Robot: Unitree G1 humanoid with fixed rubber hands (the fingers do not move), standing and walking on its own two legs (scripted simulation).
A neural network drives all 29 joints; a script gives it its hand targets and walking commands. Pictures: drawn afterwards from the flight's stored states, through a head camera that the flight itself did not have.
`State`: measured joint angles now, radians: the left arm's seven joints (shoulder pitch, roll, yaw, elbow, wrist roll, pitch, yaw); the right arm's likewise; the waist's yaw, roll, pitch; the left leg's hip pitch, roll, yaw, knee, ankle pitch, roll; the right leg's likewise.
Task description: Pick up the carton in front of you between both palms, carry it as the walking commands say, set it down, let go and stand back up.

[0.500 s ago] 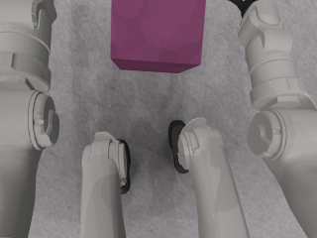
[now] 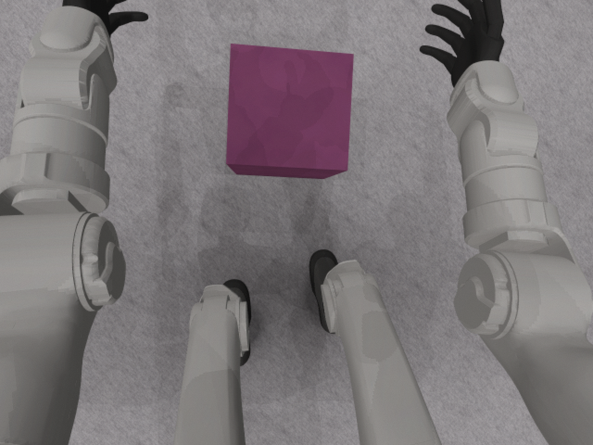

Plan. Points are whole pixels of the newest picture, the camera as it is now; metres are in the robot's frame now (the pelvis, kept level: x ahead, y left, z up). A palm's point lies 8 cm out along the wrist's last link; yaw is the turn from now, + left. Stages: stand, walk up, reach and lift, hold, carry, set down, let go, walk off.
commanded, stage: set down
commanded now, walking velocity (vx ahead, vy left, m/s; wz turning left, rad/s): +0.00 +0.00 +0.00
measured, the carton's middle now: (285, 123) +0.53 -0.06 -0.46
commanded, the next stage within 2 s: let go in 0.10 s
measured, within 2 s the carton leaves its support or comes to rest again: neither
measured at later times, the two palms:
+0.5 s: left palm (22, 118) +0.46 +0.17 +0.01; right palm (570, 119) +0.42 -0.25 +0.01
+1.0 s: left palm out of the picture +0.31 +0.22 +0.10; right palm out of the picture +0.26 -0.24 +0.12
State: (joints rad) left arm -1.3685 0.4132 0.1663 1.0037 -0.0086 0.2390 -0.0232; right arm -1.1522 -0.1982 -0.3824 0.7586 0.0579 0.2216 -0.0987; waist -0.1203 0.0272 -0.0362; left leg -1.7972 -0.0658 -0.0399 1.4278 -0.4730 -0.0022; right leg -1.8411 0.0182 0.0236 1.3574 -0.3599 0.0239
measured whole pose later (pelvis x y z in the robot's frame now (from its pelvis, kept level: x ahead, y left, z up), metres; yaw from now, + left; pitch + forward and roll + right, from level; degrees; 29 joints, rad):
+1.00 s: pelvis +0.10 -0.01 +0.19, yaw -1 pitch +8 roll +0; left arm 0.08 0.20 0.09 0.52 0.03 0.00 -0.02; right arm 0.19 -0.20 -0.03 0.43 0.02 0.01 0.07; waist -0.05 -0.02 0.02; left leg -0.35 -0.02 -0.06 0.50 -0.30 0.00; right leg -0.40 0.03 0.05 0.48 -0.22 0.00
